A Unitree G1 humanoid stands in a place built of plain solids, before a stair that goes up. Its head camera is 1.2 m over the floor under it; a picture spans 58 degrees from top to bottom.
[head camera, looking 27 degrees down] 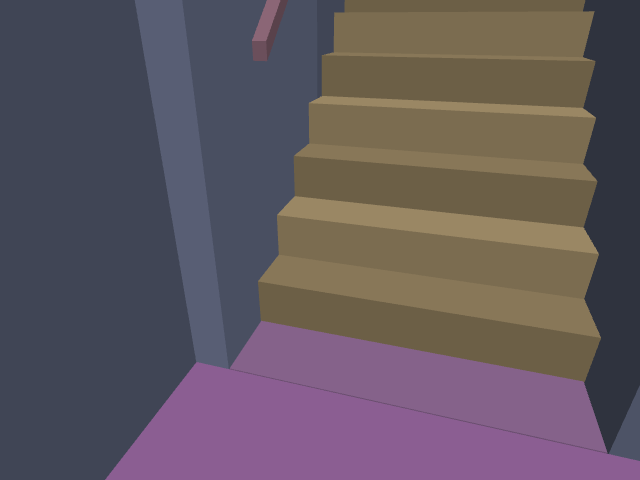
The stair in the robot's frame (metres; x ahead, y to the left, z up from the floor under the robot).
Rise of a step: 0.21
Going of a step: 0.24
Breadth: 1.30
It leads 16 degrees to the right of straight ahead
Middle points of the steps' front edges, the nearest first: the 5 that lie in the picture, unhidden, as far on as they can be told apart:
1.38 -0.36 0.21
1.61 -0.43 0.41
1.85 -0.50 0.62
2.08 -0.57 0.83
2.32 -0.63 1.03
